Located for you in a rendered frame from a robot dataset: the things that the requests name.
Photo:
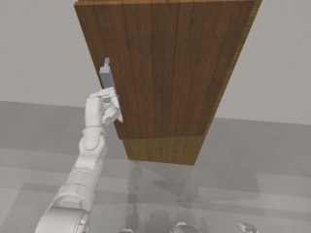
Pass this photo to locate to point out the handle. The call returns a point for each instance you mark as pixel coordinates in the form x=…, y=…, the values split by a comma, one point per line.
x=107, y=77

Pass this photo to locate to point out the robot left forearm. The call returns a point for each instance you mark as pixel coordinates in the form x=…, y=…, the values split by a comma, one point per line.
x=79, y=190

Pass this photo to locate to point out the robot right hand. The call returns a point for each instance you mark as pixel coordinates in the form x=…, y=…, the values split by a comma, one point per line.
x=245, y=227

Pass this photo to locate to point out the robot left hand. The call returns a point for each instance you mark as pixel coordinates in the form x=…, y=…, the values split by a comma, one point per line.
x=98, y=115

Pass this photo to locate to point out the cupboard door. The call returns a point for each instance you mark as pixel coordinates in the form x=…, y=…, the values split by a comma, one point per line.
x=168, y=59

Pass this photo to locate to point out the right robot shin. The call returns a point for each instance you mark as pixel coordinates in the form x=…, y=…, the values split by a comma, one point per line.
x=180, y=223

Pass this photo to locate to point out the robot left upper arm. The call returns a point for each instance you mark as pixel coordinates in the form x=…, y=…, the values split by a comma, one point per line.
x=65, y=220

